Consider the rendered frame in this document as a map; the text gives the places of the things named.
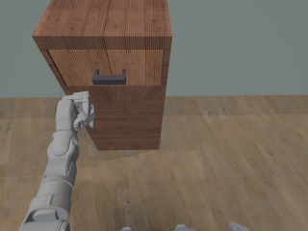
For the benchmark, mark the robot left upper arm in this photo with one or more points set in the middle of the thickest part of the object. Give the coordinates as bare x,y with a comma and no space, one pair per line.
46,225

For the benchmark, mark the cabinet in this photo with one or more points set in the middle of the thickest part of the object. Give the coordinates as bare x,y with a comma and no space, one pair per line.
127,117

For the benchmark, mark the handle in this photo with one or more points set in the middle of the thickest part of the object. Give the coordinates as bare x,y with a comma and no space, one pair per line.
109,79

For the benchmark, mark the left robot hand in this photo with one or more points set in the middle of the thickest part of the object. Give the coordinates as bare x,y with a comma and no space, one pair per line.
70,118

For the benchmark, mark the drawer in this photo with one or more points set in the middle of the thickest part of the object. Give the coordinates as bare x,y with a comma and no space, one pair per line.
143,67

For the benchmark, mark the right robot hand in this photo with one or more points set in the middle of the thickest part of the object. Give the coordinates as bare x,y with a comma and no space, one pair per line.
236,227

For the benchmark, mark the robot left forearm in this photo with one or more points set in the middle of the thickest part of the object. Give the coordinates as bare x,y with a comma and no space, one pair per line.
53,198

